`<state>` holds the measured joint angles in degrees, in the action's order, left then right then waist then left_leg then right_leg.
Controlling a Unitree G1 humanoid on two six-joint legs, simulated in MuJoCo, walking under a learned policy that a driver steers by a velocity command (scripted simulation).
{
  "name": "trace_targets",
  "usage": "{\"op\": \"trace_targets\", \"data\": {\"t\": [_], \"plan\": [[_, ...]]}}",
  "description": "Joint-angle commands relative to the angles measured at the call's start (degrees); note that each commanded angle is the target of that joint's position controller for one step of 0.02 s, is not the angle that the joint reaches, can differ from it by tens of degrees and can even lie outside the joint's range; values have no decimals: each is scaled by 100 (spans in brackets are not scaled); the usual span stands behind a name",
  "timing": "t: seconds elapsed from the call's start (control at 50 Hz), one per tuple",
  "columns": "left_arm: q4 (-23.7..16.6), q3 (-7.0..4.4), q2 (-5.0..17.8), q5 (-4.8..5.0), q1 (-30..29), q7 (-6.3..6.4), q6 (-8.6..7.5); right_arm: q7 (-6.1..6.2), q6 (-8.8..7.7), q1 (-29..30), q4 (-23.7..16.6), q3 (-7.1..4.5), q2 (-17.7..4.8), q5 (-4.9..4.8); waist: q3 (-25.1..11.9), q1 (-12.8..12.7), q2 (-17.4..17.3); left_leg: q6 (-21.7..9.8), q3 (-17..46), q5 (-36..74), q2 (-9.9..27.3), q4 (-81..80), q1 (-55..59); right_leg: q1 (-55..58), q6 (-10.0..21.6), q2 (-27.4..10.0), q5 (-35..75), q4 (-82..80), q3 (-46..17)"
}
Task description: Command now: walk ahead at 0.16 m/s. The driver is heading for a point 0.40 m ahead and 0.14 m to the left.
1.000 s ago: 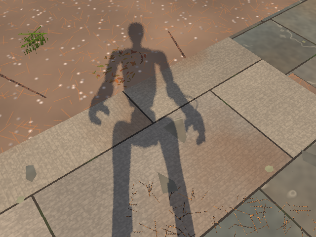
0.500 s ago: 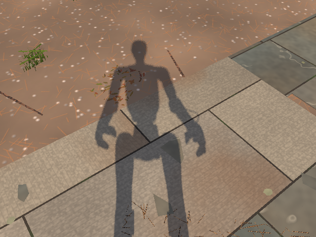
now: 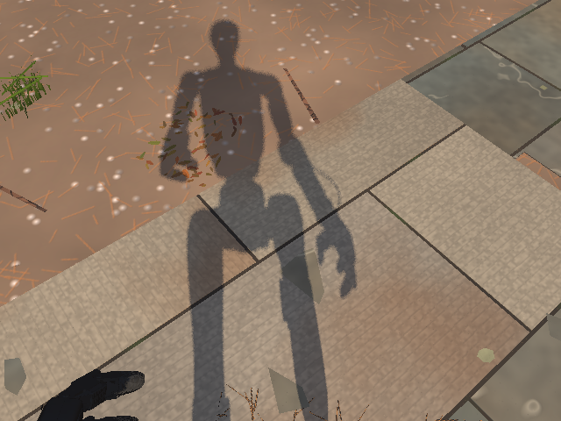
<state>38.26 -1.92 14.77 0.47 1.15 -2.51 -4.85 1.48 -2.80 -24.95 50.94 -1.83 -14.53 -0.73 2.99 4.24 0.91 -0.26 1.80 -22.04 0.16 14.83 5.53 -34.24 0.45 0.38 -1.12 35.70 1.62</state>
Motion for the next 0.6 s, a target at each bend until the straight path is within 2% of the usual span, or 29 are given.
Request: {"op": "trace_targets", "data": {"t": [0.02,0.04,0.06,0.08,0.1,0.12,0.14,0.16,0.18,0.22,0.28,0.32,0.38,0.42,0.46,0.48,0.5,0.52,0.54,0.56,0.58,0.6], "plan": [[122,-341,818,-59,1206,103,14,69,-104,702,-472,-306,-1146,-58,-785,-1018,-842,-400,160,5257,829,938,-954,2626,245,322,904,-654,-6],[233,-389,932,-97,1512,167,42,46,-82,608,-464,-277,-1017,-21,-968,-1166,-636,-229,93,4844,613,1745,-1190,3242,381,126,1440,-793,-81],[267,-435,1332,-230,1879,227,56,24,-67,223,-563,-157,-624,179,-1610,-1050,497,-5,-29,2353,165,3443,-2171,4569,826,-1034,3760,-332,-1190],[270,-287,1162,-351,1809,177,58,-41,-27,-949,-336,15,-39,103,-2725,-478,1535,217,520,-1820,-468,5236,-2836,5252,1984,-2435,4399,-697,-3188],[196,-266,890,-186,1430,114,87,-73,59,-881,-142,-128,-646,-29,-2451,-567,861,245,908,-1682,-284,5709,-2802,4350,1963,-2212,2648,-1264,-3294],[135,-217,701,-46,859,91,88,-53,156,-259,-292,-199,-832,-105,-1424,-523,493,245,597,-1438,-41,5758,-3310,3565,1710,-1983,1260,-1504,-2589],[155,-135,482,-46,522,89,98,24,257,132,-366,-211,-819,-73,-995,-453,124,260,481,-1119,175,5485,-3264,2821,1457,-1721,384,-1772,-2170],[186,-89,366,-121,240,90,101,99,381,246,-398,-243,-792,-24,-707,-317,171,296,481,-871,342,5130,-2968,2083,1280,-1526,-225,-2025,-1746],[249,-115,442,-218,52,101,106,137,488,142,-399,-249,-742,-7,-564,-157,452,324,397,-668,410,4815,-2520,1468,1161,-1345,-644,-2255,-1395],[338,-196,621,-251,-31,191,114,197,547,113,-467,-254,-681,24,-499,-118,680,352,125,-641,342,4383,-2349,1175,1254,-1274,-621,-2376,-998],[426,-313,904,-151,82,379,183,190,553,466,-696,-253,-702,55,-706,-253,490,306,43,-359,505,4070,-2573,1475,1483,-1635,-829,-2461,-997],[442,-345,971,-115,16,470,262,148,571,663,-812,-258,-718,52,-728,-281,426,266,-43,-160,554,3884,-2579,1524,1476,-1731,-1066,-2530,-888],[475,-371,1005,-67,-54,508,375,76,586,738,-881,-282,-746,43,-704,-269,424,168,-231,-23,496,3458,-2385,1602,1369,-1727,-1186,-2487,-585],[505,-385,1038,0,-66,498,450,15,585,689,-896,-302,-739,34,-696,-205,402,33,-371,88,417,2915,-2170,1747,1239,-1726,-1281,-2317,-426],[543,-367,946,90,-84,485,539,-51,582,402,-790,-353,-745,51,-666,-29,277,-227,-583,564,179,1856,-1637,1664,905,-1524,-1538,-1793,-91],[648,-333,745,110,154,464,580,-59,575,283,-789,-407,-882,94,-485,-25,-127,-460,-125,867,293,1099,-1418,1382,509,-1214,-1826,-1012,252],[603,-262,400,-45,331,410,607,34,564,321,-963,-524,-1428,103,-312,-263,-1646,-1025,1916,1930,1642,332,-1125,279,-125,-443,-2835,863,910],[308,-339,613,-94,-319,450,568,10,439,498,-1157,-566,-1852,269,-75,-126,-1870,-1861,3144,1895,2207,-128,-1849,-347,-216,209,-3618,1899,47],[299,-390,782,-71,-386,466,565,1,285,819,-1257,-522,-1621,335,-117,-252,-1285,-1743,2621,1822,1940,-138,-1858,-368,-163,41,-3211,2543,-406],[400,-434,856,-46,-163,478,578,9,185,1103,-1290,-501,-1481,247,-172,-449,-1059,-1394,2136,1807,1633,-13,-1784,-372,-126,-40,-2652,2642,-520],[561,-463,867,-89,-9,519,591,11,159,1287,-1351,-477,-1338,137,-322,-510,-729,-1139,1884,1756,1420,113,-1617,-362,-155,-92,-2337,2675,-545],[602,-474,866,-134,19,534,589,26,153,1343,-1372,-433,-1236,60,-397,-511,-693,-1079,1745,2171,1337,200,-1510,-355,-226,-87,-2071,2750,-535]]}}
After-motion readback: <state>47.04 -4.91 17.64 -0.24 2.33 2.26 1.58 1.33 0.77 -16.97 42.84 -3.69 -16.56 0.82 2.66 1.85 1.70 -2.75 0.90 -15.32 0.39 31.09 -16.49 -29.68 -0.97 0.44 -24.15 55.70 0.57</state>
